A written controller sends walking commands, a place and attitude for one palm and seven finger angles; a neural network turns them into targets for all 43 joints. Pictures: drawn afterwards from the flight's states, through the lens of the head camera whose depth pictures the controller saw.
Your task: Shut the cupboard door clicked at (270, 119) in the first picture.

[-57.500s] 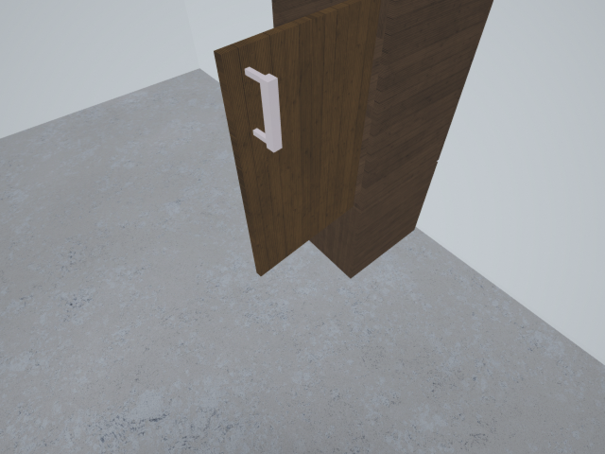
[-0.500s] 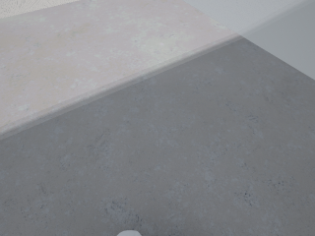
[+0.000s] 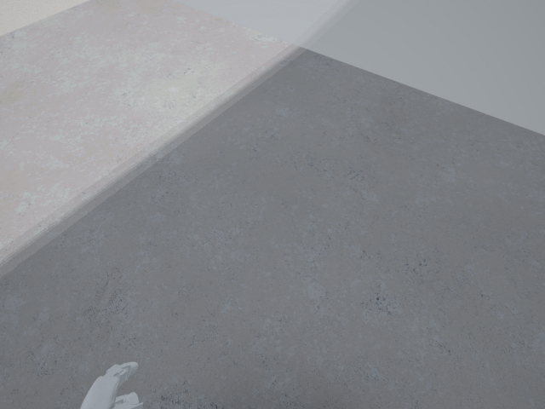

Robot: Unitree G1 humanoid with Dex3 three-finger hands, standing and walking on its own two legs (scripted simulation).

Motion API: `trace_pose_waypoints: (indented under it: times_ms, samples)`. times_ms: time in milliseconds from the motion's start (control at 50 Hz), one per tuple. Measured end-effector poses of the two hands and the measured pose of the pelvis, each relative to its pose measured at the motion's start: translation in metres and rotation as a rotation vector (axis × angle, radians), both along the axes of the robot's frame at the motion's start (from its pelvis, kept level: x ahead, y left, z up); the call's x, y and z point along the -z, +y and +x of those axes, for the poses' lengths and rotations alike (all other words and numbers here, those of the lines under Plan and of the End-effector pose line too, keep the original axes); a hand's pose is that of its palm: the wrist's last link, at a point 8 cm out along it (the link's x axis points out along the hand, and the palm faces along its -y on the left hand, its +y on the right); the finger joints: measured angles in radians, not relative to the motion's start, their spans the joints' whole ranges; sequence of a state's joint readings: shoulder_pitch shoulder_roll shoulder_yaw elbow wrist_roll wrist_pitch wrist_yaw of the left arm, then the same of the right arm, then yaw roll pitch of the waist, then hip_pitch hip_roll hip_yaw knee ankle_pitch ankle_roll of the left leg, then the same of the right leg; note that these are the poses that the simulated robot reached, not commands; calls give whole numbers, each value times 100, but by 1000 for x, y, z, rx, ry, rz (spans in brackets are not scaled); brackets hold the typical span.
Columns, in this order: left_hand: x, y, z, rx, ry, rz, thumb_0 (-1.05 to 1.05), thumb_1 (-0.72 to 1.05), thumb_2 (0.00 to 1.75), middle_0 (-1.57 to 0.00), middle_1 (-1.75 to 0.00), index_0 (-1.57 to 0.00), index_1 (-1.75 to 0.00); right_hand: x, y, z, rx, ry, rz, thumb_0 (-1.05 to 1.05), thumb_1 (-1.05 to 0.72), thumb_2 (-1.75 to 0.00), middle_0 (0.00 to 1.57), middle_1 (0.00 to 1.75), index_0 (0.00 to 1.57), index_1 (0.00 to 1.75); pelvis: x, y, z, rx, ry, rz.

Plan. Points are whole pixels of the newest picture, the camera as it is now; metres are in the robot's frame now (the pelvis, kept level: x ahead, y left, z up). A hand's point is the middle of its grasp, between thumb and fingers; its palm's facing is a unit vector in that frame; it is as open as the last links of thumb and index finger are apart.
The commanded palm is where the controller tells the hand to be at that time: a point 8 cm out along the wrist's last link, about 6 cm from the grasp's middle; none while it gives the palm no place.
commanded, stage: turn to face it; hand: left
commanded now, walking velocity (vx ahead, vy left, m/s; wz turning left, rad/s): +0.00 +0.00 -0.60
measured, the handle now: out of the picture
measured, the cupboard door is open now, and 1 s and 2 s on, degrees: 24 24 24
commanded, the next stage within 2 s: none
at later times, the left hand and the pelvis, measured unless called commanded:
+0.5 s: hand (155, 395) +0.16 +0.22 -0.16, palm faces -0.24 -0.95 -0.18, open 7.4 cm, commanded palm none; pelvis +0.03 +0.04 +0.01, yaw -17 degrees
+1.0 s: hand (214, 358) +0.22 +0.12 -0.14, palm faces -0.55 -0.80 -0.24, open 7.4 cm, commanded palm none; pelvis +0.03 +0.01 +0.01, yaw -35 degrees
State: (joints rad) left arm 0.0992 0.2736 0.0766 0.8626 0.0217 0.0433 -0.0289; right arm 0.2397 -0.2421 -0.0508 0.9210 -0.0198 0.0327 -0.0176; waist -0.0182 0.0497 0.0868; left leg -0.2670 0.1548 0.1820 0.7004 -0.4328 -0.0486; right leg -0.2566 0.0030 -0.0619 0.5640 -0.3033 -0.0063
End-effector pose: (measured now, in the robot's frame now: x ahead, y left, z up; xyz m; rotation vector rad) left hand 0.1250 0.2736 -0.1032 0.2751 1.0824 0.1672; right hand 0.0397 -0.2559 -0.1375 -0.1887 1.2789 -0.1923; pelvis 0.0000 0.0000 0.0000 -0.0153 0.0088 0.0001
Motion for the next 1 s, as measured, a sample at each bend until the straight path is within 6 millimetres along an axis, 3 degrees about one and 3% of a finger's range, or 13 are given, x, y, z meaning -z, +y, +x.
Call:
trace_pose_waypoints:
  times_ms: [100,200,280,380,480,580,740,800,880,1000]
  samples:
    - [-3,-24,6,53,29,-5,0,91,90,-20,-30,-20,-30,-5,-14,2,65,-1,-10,1,-91,-90,20,30,20,30,-8,-3,2,58,0,9]
    - [5,-36,1,87,96,-46,0,91,90,-21,-30,-20,-30,-20,-13,14,96,-59,-22,1,-91,-90,20,30,20,30,-14,0,9,106,6,21]
    - [17,-34,1,107,138,-82,0,90,90,-21,-30,-20,-30,-27,-5,24,122,-94,-44,0,-91,-90,20,30,19,30,-12,10,15,152,10,16]
    - [39,-18,12,130,181,-111,0,90,90,-21,-30,-21,-30,-31,12,26,151,-139,-92,0,-91,-90,20,30,20,30,-2,30,26,216,13,-1]
    - [33,-8,35,191,191,-103,0,91,90,-20,-30,-20,-30,-40,30,1,193,-104,-95,0,-91,-90,20,30,20,30,-11,36,28,284,1,-21]
    - [20,-14,64,263,165,-87,0,91,90,-20,-30,-20,-30,-40,37,-31,278,-56,-74,0,-91,-90,20,30,20,30,-18,36,30,349,3,-34]
    - [7,-65,109,433,78,-29,0,91,90,-20,-30,-20,-30,-12,22,-95,451,-10,-23,0,-90,-90,21,30,20,30,-5,15,23,459,-5,-9]
    - [6,-84,115,483,46,-8,0,91,90,-20,-30,-20,-30,1,12,-114,509,19,-14,0,-91,-90,20,30,20,30,1,8,20,496,-6,-7]
    - [1,-99,110,520,77,-3,0,91,90,-20,-30,-20,-30,-8,5,-118,557,13,-21,1,-91,-90,20,30,20,30,-9,5,20,543,-4,10]
    - [9,-110,113,574,134,-26,0,91,90,-21,-30,-20,-30,-23,4,-107,597,-44,-49,1,-91,-90,20,30,19,30,-14,5,28,608,6,26]
